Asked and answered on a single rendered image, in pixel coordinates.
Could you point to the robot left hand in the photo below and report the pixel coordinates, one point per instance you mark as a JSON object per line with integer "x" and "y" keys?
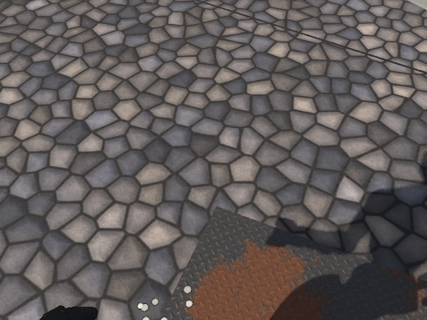
{"x": 71, "y": 313}

